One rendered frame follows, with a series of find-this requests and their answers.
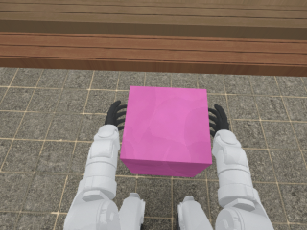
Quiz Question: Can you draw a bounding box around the robot thigh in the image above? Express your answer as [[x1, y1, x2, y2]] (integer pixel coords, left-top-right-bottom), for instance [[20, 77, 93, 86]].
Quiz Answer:
[[119, 196, 146, 230], [177, 200, 213, 230]]

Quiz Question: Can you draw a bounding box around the robot left hand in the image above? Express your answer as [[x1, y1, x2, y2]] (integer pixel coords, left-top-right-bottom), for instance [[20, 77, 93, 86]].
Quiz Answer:
[[104, 100, 128, 131]]

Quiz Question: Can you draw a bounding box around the right robot upper arm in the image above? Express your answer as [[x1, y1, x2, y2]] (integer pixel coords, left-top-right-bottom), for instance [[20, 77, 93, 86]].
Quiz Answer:
[[215, 206, 274, 230]]

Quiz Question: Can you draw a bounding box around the carton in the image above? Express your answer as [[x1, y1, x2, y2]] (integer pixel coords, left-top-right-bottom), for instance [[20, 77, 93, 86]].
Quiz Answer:
[[120, 85, 212, 177]]

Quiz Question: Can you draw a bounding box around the left robot upper arm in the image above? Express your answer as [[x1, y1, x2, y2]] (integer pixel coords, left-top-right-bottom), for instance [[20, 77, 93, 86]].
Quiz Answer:
[[64, 198, 121, 230]]

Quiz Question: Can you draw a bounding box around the robot left forearm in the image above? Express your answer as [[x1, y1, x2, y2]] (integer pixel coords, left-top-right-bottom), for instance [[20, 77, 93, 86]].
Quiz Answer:
[[63, 124, 120, 230]]

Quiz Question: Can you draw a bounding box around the robot right forearm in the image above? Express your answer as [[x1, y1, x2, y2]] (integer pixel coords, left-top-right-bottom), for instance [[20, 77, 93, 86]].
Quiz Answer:
[[212, 129, 271, 222]]

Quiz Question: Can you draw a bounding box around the robot left thigh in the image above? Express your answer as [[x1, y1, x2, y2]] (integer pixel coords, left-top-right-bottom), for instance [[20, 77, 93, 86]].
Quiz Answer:
[[119, 196, 146, 230]]

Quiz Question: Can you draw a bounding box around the robot right hand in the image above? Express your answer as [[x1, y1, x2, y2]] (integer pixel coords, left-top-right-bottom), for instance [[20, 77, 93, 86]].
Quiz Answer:
[[208, 103, 229, 138]]

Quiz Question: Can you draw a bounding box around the robot right thigh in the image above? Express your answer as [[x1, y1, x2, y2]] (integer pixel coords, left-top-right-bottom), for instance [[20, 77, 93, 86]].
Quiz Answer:
[[177, 200, 213, 230]]

